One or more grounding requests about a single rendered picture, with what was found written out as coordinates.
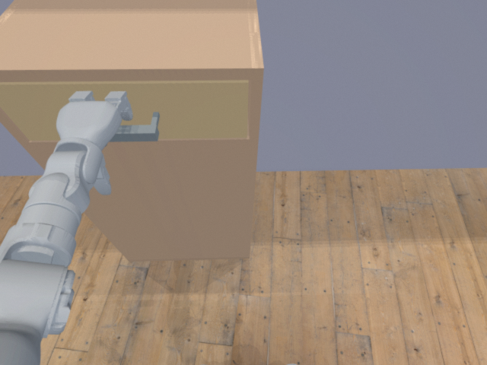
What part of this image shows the left robot forearm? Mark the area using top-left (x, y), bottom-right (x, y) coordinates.
top-left (0, 138), bottom-right (103, 267)

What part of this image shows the left robot hand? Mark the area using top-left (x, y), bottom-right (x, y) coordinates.
top-left (56, 91), bottom-right (133, 195)

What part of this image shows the left robot upper arm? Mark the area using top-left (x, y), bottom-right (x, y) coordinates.
top-left (0, 259), bottom-right (75, 365)

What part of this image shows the drawer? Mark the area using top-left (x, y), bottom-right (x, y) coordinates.
top-left (0, 80), bottom-right (249, 141)

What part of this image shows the handle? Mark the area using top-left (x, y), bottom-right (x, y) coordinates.
top-left (109, 112), bottom-right (160, 142)

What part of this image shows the cabinet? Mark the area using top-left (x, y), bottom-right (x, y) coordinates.
top-left (0, 0), bottom-right (264, 262)

